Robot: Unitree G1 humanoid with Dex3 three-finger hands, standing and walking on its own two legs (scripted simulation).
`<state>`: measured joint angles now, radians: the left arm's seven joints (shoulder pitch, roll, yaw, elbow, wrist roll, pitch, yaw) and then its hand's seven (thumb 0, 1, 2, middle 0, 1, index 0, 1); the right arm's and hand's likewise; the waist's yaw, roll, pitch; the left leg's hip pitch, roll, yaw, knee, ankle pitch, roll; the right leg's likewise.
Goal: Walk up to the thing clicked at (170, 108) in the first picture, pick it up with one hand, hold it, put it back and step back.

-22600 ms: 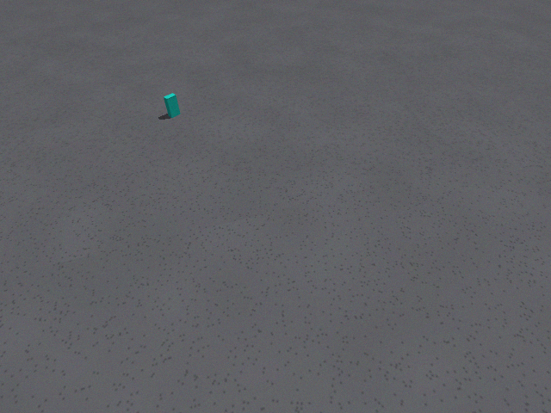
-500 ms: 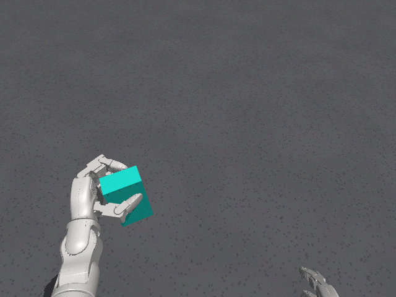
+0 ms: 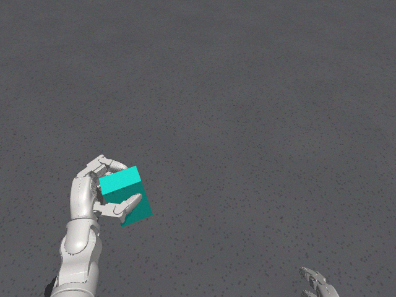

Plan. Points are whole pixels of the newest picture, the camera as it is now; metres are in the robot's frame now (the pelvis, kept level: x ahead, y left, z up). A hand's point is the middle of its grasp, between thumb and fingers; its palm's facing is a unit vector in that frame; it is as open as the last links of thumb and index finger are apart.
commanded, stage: hold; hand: left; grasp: from the side
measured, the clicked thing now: (128, 198) +0.33 +0.16 +0.01
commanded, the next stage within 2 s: crouch in 0.28 s
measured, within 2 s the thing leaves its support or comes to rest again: neither
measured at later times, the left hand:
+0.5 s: hand (119, 192) +0.33 +0.17 +0.05, palm faces +0.12 -0.99 +0.01, open 8.6 cm
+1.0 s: hand (131, 218) +0.36 +0.19 -0.16, palm faces +0.18 -0.98 +0.00, open 8.6 cm
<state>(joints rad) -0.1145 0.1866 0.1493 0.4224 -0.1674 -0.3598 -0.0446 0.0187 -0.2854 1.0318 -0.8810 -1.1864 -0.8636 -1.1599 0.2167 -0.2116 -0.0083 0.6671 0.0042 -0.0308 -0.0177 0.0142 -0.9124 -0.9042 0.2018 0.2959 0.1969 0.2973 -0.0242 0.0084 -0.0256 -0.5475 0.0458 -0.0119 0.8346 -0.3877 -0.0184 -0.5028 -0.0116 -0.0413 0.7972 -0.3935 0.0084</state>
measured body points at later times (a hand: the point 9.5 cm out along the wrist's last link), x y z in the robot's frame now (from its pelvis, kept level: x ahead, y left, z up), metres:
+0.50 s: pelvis +0.00 +0.00 +0.00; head +0.04 +0.01 +0.45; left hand +0.31 +0.22 +0.05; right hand +0.14 -0.24 -0.10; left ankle +0.02 +0.13 -0.70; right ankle +0.01 -0.13 -0.70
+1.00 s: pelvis -0.03 +0.00 -0.15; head +0.11 +0.03 +0.28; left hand +0.34 +0.25 -0.16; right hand +0.10 -0.26 -0.26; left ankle +0.02 +0.13 -0.70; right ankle +0.01 -0.13 -0.70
